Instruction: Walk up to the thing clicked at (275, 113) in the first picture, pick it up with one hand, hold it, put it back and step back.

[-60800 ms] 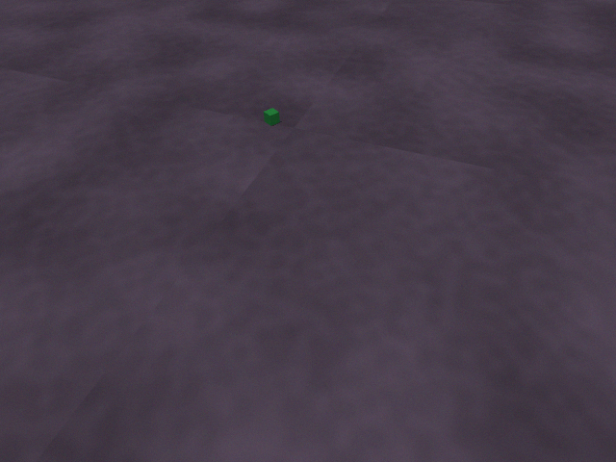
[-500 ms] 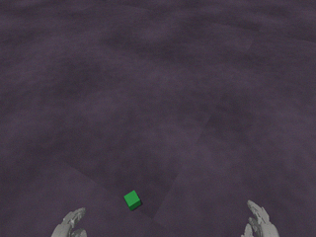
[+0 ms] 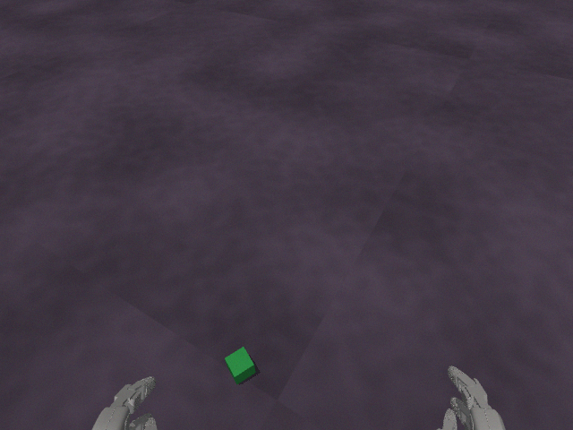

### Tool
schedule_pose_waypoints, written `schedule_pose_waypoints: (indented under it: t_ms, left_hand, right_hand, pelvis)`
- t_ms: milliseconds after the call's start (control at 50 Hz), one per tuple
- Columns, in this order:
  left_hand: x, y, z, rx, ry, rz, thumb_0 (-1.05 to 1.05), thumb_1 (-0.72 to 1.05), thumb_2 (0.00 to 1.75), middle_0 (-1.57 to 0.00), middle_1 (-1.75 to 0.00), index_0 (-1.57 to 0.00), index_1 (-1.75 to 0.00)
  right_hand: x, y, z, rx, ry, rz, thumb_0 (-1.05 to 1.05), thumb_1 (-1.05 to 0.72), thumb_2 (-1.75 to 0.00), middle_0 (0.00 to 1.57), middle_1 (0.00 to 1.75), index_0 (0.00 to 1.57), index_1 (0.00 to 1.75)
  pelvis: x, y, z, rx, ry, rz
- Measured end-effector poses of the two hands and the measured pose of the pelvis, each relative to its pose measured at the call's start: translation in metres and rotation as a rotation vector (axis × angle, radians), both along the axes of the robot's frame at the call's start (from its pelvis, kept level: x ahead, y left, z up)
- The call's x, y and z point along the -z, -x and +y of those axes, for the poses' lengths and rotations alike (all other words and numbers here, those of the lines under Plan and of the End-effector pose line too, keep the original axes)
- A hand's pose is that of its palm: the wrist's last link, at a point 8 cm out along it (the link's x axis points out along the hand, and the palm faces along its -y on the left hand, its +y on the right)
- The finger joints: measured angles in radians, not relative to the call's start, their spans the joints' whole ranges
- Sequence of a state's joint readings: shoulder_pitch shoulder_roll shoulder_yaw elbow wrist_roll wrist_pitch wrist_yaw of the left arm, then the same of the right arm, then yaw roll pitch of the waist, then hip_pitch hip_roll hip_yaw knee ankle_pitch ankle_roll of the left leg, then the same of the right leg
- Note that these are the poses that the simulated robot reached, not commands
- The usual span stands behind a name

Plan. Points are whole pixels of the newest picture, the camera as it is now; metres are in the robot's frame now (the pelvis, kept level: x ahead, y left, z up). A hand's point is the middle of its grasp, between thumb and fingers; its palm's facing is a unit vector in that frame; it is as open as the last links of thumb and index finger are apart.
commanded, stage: home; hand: left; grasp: from above
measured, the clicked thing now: (240, 365) +0.50 +0.15 -0.68
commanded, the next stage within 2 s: stand in 0.62 s
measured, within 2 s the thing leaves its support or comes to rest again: neither
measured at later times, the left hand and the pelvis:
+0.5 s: hand out of the picture +0.16 +0.18 -0.05, palm faces +0.03 -0.98 -0.20, open 7.4 cm; pelvis +0.00 +0.00 +0.00, yaw +0 degrees
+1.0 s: hand out of the picture +0.11 +0.23 -0.10, palm faces +0.02 -0.94 -0.34, open 7.4 cm; pelvis -0.01 +0.00 +0.03, yaw +0 degrees
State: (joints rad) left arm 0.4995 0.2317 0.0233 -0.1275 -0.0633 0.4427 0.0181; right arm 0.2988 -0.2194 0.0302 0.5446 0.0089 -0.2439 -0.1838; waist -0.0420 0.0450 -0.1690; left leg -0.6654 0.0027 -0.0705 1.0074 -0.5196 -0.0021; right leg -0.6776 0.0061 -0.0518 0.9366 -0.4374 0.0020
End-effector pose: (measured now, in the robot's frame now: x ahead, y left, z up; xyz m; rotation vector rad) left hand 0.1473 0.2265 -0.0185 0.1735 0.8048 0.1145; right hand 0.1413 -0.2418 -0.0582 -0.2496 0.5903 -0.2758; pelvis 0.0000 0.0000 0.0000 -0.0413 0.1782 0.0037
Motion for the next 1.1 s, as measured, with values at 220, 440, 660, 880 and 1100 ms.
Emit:
schedule_pose_waypoints:
  t_ms: [220, 440, 660, 880, 1100]
  left_hand:
    - [0.001, 0.003, 0.004, 0.001, 0.000, 0.002, 0.01, 0.91, 0.90, -0.20, -0.30, -0.20, -0.30]
    - [0.000, 0.004, 0.005, 0.002, 0.000, -0.006, 0.01, 0.91, 0.90, -0.20, -0.30, -0.20, -0.30]
    - [0.001, 0.006, 0.004, 0.002, -0.001, 0.005, 0.01, 0.91, 0.90, -0.20, -0.30, -0.20, -0.30]
    - [0.035, 0.011, 0.032, 0.021, -0.124, 0.055, 0.01, 0.91, 0.90, -0.20, -0.30, -0.20, -0.30]
    - [0.050, 0.077, 0.056, -0.084, -0.133, 0.305, 0.01, 0.91, 0.90, -0.20, -0.30, -0.20, -0.30]
  right_hand:
    - [-0.001, 0.001, 0.003, -0.001, 0.005, -0.002, 0.01, -0.90, -0.90, 0.21, 0.30, 0.21, 0.30]
    - [-0.002, 0.002, 0.006, -0.007, 0.003, -0.010, 0.01, -0.90, -0.90, 0.21, 0.30, 0.21, 0.29]
    - [-0.001, 0.001, 0.006, -0.010, -0.002, -0.009, 0.01, -0.90, -0.90, 0.21, 0.30, 0.21, 0.29]
    - [0.019, 0.024, -0.014, -0.146, 0.027, 0.369, 0.01, -0.90, -0.90, 0.21, 0.30, 0.21, 0.30]
    - [0.015, 0.062, -0.034, -0.037, -0.010, 0.532, 0.01, -0.90, -0.90, 0.21, 0.30, 0.21, 0.30]
  pelvis:
    - [0.000, 0.002, 0.003, 0.002, 0.003, -0.001]
    - [0.001, 0.004, 0.005, 0.001, 0.005, -0.004]
    - [0.001, 0.004, 0.004, 0.000, 0.004, 0.000]
    - [-0.018, 0.010, 0.001, 0.004, -0.042, -0.131]
    - [-0.041, 0.004, 0.003, -0.002, -0.041, -0.195]
